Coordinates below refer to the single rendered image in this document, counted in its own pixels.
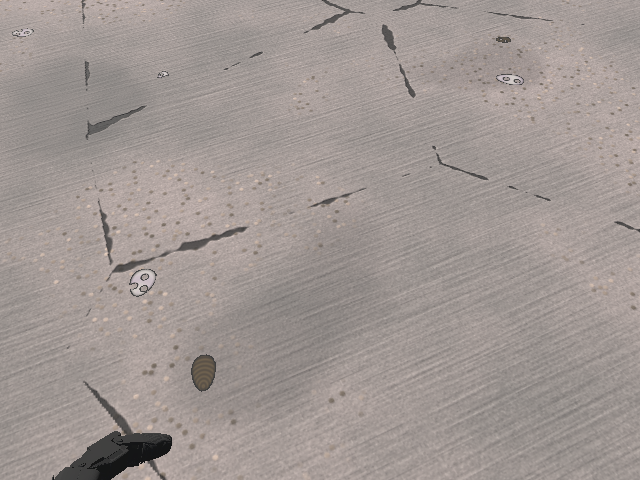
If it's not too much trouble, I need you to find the left robot hand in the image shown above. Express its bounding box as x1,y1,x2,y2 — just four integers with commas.
52,431,172,480

